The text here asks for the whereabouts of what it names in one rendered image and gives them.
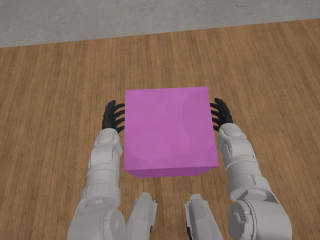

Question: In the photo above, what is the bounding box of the robot thigh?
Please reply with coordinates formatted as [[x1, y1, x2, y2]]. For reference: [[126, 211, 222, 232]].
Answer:
[[125, 196, 158, 240], [184, 198, 224, 240]]

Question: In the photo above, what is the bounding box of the left robot upper arm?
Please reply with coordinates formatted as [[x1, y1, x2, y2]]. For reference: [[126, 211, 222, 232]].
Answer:
[[67, 206, 128, 240]]

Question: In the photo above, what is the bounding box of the robot right forearm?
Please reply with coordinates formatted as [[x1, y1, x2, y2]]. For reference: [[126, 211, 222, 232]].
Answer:
[[217, 123, 292, 232]]

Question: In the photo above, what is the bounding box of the robot right thigh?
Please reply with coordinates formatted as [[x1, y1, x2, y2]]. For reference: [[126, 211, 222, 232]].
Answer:
[[184, 198, 224, 240]]

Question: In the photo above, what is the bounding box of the robot left hand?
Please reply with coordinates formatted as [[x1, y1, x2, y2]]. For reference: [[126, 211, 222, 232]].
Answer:
[[102, 100, 125, 134]]

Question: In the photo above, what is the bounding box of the carton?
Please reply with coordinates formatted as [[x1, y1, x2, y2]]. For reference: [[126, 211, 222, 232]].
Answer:
[[123, 86, 219, 178]]

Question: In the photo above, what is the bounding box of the robot left forearm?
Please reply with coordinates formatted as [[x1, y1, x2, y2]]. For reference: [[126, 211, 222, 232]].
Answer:
[[67, 128, 123, 240]]

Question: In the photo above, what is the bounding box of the right robot upper arm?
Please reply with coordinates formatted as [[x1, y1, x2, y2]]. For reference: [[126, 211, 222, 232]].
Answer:
[[227, 198, 292, 240]]

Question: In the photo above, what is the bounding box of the robot right hand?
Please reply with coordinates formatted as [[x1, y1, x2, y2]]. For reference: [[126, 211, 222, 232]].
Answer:
[[210, 98, 233, 132]]

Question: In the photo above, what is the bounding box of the robot left thigh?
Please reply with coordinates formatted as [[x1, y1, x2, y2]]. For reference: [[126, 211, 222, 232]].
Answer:
[[125, 196, 158, 240]]

